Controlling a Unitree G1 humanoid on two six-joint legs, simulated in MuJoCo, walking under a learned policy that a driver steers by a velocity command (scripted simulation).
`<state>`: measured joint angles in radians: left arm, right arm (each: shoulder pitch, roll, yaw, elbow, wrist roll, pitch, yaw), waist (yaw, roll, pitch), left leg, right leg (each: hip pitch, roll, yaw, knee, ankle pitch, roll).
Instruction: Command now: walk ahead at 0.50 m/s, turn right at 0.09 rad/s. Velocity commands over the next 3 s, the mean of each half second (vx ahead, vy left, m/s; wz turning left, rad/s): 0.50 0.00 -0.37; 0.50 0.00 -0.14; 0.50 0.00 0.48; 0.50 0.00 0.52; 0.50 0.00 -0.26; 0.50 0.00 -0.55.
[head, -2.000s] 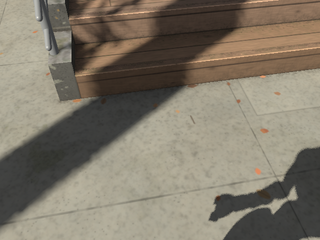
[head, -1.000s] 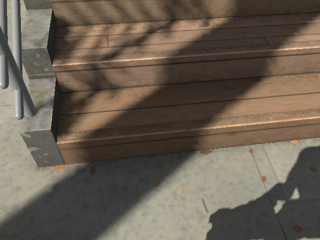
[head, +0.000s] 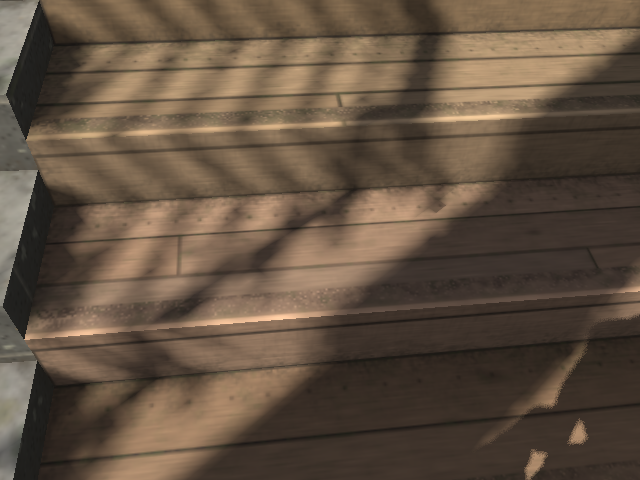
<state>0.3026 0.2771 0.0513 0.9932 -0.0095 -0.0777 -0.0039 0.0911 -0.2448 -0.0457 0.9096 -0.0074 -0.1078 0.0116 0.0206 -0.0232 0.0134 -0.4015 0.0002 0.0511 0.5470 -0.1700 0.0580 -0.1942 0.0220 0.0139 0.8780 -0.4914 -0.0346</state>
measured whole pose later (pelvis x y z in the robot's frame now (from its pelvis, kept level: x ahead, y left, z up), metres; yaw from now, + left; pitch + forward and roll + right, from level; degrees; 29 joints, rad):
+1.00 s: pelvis +0.57 -0.16 +0.19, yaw -14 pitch +5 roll +4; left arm 0.45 0.06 -0.07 1.10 0.02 -0.05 0.02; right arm 0.07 -0.03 0.13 0.70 0.01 -0.05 0.02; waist 0.04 0.01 -0.08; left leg -1.37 0.00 0.09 1.81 -0.11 0.07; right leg -0.09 -0.01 -0.06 0.34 -0.34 -0.08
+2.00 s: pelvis +1.16 -0.21 +0.51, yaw +18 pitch +2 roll -1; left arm 0.51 0.09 -0.03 1.01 0.05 -0.06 0.01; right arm 0.03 -0.07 0.08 0.63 0.02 -0.01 0.01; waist 0.09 0.05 -0.06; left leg -1.37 0.05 -0.10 2.10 -0.12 0.07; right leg -0.12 -0.12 -0.31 0.51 -0.39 0.04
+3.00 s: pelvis +1.71 -0.10 +0.84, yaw -10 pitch +3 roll +4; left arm 0.49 0.13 -0.02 0.96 0.04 -0.01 -0.05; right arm 0.01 -0.10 0.06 0.59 -0.02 -0.12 0.03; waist 0.00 0.01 -0.11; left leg -1.23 0.09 -0.06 2.18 -0.04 0.11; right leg -0.36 0.11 0.06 0.67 -0.34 -0.13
